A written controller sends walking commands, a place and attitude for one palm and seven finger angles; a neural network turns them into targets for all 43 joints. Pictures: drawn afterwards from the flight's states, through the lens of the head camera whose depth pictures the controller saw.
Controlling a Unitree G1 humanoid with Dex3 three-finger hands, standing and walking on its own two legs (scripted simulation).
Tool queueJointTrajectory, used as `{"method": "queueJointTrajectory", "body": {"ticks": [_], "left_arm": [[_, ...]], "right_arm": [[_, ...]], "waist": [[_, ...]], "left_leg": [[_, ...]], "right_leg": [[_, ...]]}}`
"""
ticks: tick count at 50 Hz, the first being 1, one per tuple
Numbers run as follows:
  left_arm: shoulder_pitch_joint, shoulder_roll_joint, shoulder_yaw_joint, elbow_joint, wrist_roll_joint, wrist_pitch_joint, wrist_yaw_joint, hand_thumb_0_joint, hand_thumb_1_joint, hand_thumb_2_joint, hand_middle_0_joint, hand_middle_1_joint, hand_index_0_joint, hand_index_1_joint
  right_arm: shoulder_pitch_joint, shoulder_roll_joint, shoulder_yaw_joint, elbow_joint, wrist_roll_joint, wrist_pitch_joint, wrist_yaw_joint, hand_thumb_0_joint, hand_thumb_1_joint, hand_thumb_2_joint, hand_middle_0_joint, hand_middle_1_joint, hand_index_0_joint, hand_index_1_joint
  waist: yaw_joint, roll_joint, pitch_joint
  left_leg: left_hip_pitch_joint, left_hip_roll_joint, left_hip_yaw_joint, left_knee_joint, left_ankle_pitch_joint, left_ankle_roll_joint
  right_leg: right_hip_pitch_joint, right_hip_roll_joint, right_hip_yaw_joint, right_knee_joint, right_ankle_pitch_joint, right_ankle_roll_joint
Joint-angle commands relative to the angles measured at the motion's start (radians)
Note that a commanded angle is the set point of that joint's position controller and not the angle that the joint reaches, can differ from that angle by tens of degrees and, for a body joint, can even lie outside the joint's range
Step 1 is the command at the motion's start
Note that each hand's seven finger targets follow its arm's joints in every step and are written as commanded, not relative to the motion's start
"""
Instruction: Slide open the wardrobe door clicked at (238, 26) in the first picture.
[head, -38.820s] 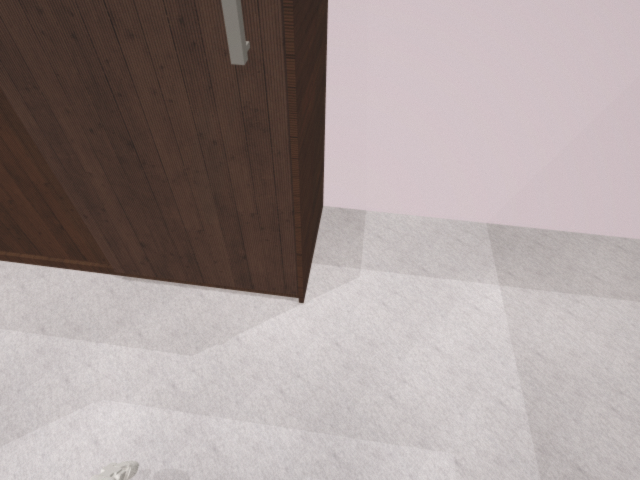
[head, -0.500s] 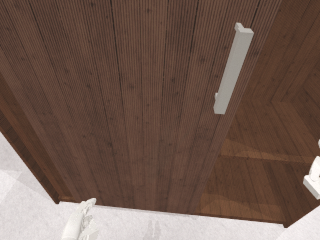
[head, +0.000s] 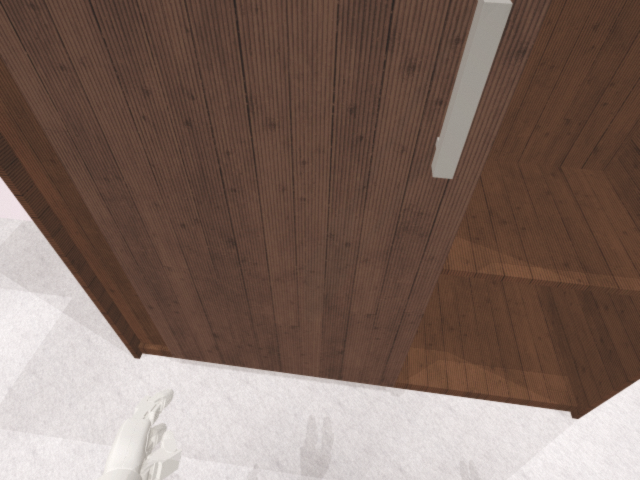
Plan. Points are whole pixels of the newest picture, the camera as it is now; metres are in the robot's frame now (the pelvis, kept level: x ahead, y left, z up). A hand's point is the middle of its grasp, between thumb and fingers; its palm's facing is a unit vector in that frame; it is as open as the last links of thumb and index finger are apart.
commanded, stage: step back with the hand held close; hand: right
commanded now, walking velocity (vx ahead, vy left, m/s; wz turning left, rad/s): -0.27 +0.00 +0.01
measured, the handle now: (461, 90) +0.50 -0.15 +0.26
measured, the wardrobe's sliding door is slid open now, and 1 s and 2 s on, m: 0.56 0.56 0.56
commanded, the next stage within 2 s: stop stepping back and stand still in 0.48 s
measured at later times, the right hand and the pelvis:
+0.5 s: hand (625, 427) +0.15 -0.24 +0.15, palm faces +0.27 +0.81 -0.53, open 7.4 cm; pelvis -0.08 +0.01 +0.00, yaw +3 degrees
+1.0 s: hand out of the picture +0.02 -0.26 +0.16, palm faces +0.39 +0.82 -0.42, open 7.4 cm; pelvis -0.18 +0.00 +0.01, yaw +1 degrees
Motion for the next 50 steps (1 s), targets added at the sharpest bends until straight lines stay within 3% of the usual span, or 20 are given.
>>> {"method": "queueJointTrajectory", "body": {"ticks": [1, 4, 6, 8, 11, 14, 19, 21, 25, 27, 29, 32, 35, 37, 39, 41, 44, 48, 49, 50], "left_arm": [[-0.085, 0.118, 0.05, -0.139, 0.003, -0.072, 0.012, 0.0, 0.9, 0.9, -0.2, -0.3, -0.2, -0.3], [-0.093, 0.129, 0.048, -0.14, 0.012, -0.083, 0.018, 0.0, 0.9, 0.9, -0.2, -0.3, -0.2, -0.3], [-0.112, 0.141, 0.046, -0.156, 0.015, -0.097, 0.022, 0.0, 0.9, 0.9, -0.2, -0.3, -0.2, -0.3], [-0.105, 0.121, 0.059, -0.158, 0.027, -0.11, 0.019, 0.0, 0.9, 0.9, -0.2, -0.3, -0.2, -0.3], [-0.1, 0.11, 0.062, -0.143, 0.031, -0.135, 0.005, 0.0, 0.9, 0.9, -0.2, -0.3, -0.2, -0.3], [-0.09, 0.115, 0.056, -0.112, 0.039, -0.152, -0.006, 0.0, 0.9, 0.9, -0.2, -0.3, -0.2, -0.3], [-0.07, 0.104, 0.053, -0.04, 0.043, -0.151, -0.02, 0.0, 0.9, 0.9, -0.2, -0.3, -0.2, -0.3], [-0.093, 0.098, 0.058, -0.077, 0.029, -0.137, -0.031, 0.0, 0.9, 0.9, -0.2, -0.3, -0.2, -0.3], [-0.137, 0.075, 0.057, -0.15, 0.004, -0.092, -0.037, 0.0, 0.9, 0.9, -0.2, -0.3, -0.2, -0.3], [-0.172, 0.056, 0.048, -0.166, -0.013, -0.062, -0.028, 0.0, 0.9, 0.9, -0.2, -0.3, -0.2, -0.3], [-0.196, 0.061, 0.06, -0.154, -0.019, -0.052, -0.018, 0.0, 0.9, 0.9, -0.2, -0.3, -0.2, -0.3], [-0.169, 0.042, 0.02, -0.126, 0.006, -0.056, -0.003, 0.0, 0.9, 0.9, -0.2, -0.3, -0.2, -0.3], [-0.111, 0.105, 0.023, -0.087, 0.003, -0.079, 0.019, 0.0, 0.9, 0.9, -0.2, -0.3, -0.2, -0.3], [-0.071, 0.134, 0.043, -0.109, -0.017, -0.095, 0.019, 0.0, 0.9, 0.9, -0.2, -0.3, -0.2, -0.3], [-0.103, 0.121, 0.03, -0.13, -0.008, -0.105, 0.021, 0.0, 0.9, 0.9, -0.2, -0.3, -0.2, -0.3], [-0.114, 0.122, 0.036, -0.128, 0.014, -0.115, 0.018, 0.0, 0.9, 0.9, -0.2, -0.3, -0.2, -0.3], [-0.117, 0.119, 0.041, -0.128, 0.024, -0.13, 0.014, 0.0, 0.9, 0.9, -0.2, -0.3, -0.2, -0.3], [-0.116, 0.098, 0.042, -0.128, 0.034, -0.119, 0.005, 0.0, 0.9, 0.9, -0.2, -0.3, -0.2, -0.3], [-0.116, 0.093, 0.048, -0.129, 0.037, -0.108, 0.005, 0.0, 0.9, 0.9, -0.2, -0.3, -0.2, -0.3], [-0.112, 0.077, 0.052, -0.124, 0.038, -0.093, 0.001, 0.0, 0.9, 0.9, -0.2, -0.3, -0.2, -0.3]], "right_arm": [[-0.071, -0.194, -0.093, -0.217, -0.009, -0.081, -0.037, 0.0, -0.9, -0.9, 0.2, 0.3, 0.2, 0.3], [-0.066, -0.23, -0.132, -0.254, -0.012, -0.094, -0.045, 0.0, -0.9, -0.9, 0.2, 0.3, 0.2, 0.3], [-0.08, -0.216, -0.148, -0.286, -0.035, -0.109, -0.04, 0.0, -0.9, -0.9, 0.2, 0.3, 0.2, 0.3], [-0.098, -0.222, -0.171, -0.285, -0.057, -0.116, -0.031, 0.0, -0.9, -0.9, 0.2, 0.3, 0.2, 0.3], [-0.034, -0.207, -0.174, -0.24, -0.052, -0.121, -0.019, 0.0, -0.9, -0.9, 0.2, 0.3, 0.2, 0.3], [0.027, -0.171, -0.138, -0.209, -0.03, -0.126, -0.001, 0.0, -0.9, -0.9, 0.2, 0.3, 0.2, 0.3], [-0.04, -0.22, -0.129, -0.293, 0.0, -0.136, 0.017, 0.0, -0.9, -0.9, 0.2, 0.3, 0.2, 0.3], [-0.05, -0.223, -0.13, -0.376, 0.011, -0.12, 0.02, 0.0, -0.9, -0.9, 0.2, 0.3, 0.2, 0.3], [0.111, -0.298, -0.242, -0.408, 0.045, -0.09, 0.02, 0.0, -0.9, -0.9, 0.2, 0.3, 0.2, 0.3], [0.14, -0.322, -0.28, -0.35, 0.058, -0.085, 0.016, 0.0, -0.9, -0.9, 0.2, 0.3, 0.2, 0.3], [0.145, -0.341, -0.306, -0.285, 0.048, -0.076, 0.007, 0.0, -0.9, -0.9, 0.2, 0.3, 0.2, 0.3], [0.122, -0.261, -0.221, -0.173, 0.043, -0.026, 0.006, 0.0, -0.9, -0.9, 0.2, 0.3, 0.2, 0.3], [-0.023, -0.187, -0.1, -0.13, 0.032, -0.007, -0.01, 0.0, -0.9, -0.9, 0.2, 0.3, 0.2, 0.3], [-0.059, -0.173, -0.054, -0.162, 0.02, -0.006, -0.018, 0.0, -0.9, -0.9, 0.2, 0.3, 0.2, 0.3], [-0.075, -0.196, -0.058, -0.204, 0.014, 0.0, -0.026, 0.0, -0.9, -0.9, 0.2, 0.3, 0.2, 0.3], [-0.137, -0.18, -0.035, -0.277, 0.006, -0.01, -0.018, 0.0, -0.9, -0.9, 0.2, 0.3, 0.2, 0.3], [-0.133, -0.241, -0.116, -0.338, -0.01, -0.024, -0.03, 0.0, -0.9, -0.9, 0.2, 0.3, 0.2, 0.3], [-0.015, -0.211, -0.125, -0.266, -0.01, -0.02, -0.023, 0.0, -0.9, -0.9, 0.2, 0.3, 0.2, 0.3], [0.014, -0.235, -0.15, -0.237, -0.009, -0.015, -0.023, 0.0, -0.9, -0.9, 0.2, 0.3, 0.2, 0.3], [0.008, -0.218, -0.131, -0.204, -0.005, -0.012, -0.015, 0.0, -0.9, -0.9, 0.2, 0.3, 0.2, 0.3]], "waist": [[0.026, 0.072, -0.051], [0.027, -0.018, -0.043], [0.015, -0.213, -0.057], [-0.001, -0.247, -0.07], [-0.006, -0.125, -0.06], [0.007, -0.154, -0.037], [-0.017, -0.131, -0.356], [-0.014, -0.11, -0.463], [-0.024, 0.067, -0.415], [-0.013, 0.236, -0.29], [-0.025, 0.274, -0.187], [0.013, 0.058, -0.08], [0.038, -0.105, -0.086], [0.004, -0.086, -0.156], [0.003, -0.071, -0.171], [0.01, -0.112, -0.126], [-0.003, -0.136, -0.07], [0.0, -0.192, -0.052], [-0.009, -0.087, -0.066], [-0.008, 0.136, -0.045]], "left_leg": [[-0.103, 0.146, -0.147, -0.173, -0.379, 0.034], [-0.06, 0.086, -0.107, -0.08, -0.354, 0.015], [0.268, -0.044, -0.061, 0.242, -0.17, -0.025], [0.365, -0.07, -0.074, 0.437, -0.108, -0.025], [0.281, -0.071, -0.09, 0.309, -0.192, -0.016], [0.172, -0.07, -0.072, 0.078, -0.145, -0.005], [-0.001, -0.049, -0.093, -0.017, 0.045, -0.022], [-0.012, -0.049, -0.095, 0.019, 0.004, -0.047], [0.09, 0.008, -0.1, -0.035, 0.313, -0.066], [0.05, 0.154, -0.159, -0.115, 0.589, -0.075], [0.027, 0.276, -0.248, -0.13, 0.664, -0.036], [0.075, 0.259, -0.241, -0.06, 0.528, 0.087], [0.069, 0.11, -0.136, 0.049, 0.367, 0.0], [0.066, 0.035, -0.134, 0.067, 0.101, -0.054], [0.046, 0.016, -0.108, 0.073, 0.039, -0.032], [0.102, -0.014, -0.084, 0.153, -0.222, -0.012], [0.214, -0.029, -0.068, 0.184, -0.245, 0.002], [0.348, -0.068, 0.028, 0.032, -0.347, 0.048], [0.363, -0.013, -0.058, -0.054, -0.412, 0.089], [0.233, 0.164, -0.319, -0.198, -0.588, 0.184]], "right_leg": [[0.025, -0.069, 0.067, -0.017, -0.205, 0.003], [-0.055, -0.113, 0.137, -0.139, -0.276, -0.013], [-0.37, -0.243, 0.325, -0.426, -0.517, -0.073], [-0.466, -0.3, 0.374, -0.461, -0.52, -0.113], [-0.335, -0.263, 0.315, -0.359, -0.329, -0.109], [-0.146, -0.224, 0.279, -0.307, -0.123, -0.08], [0.52, -0.2, 0.143, -0.069, 0.923, -0.021], [0.615, -0.203, 0.106, -0.049, 0.951, -0.028], [0.388, -0.153, 0.019, -0.019, 0.68, -0.005], [0.214, -0.051, -0.087, 0.098, 0.246, 0.038], [-0.042, 0.018, -0.048, 0.354, -0.162, 0.052], [-0.098, -0.06, -0.01, 0.217, -0.112, 0.05], [0.137, -0.087, -0.004, -0.159, 0.343, 0.028], [0.243, -0.189, 0.072, -0.147, 0.516, -0.008], [0.248, -0.2, 0.145, -0.135, 0.558, -0.016], [0.129, -0.229, 0.244, -0.302, 0.257, 0.028], [-0.073, -0.243, 0.284, -0.485, -0.378, 0.013], [-0.201, -0.144, 0.134, -0.401, -0.512, 0.087], [-0.231, -0.099, 0.09, -0.219, -0.469, 0.083], [-0.239, -0.026, -0.011, 0.156, -0.313, 0.073]]}}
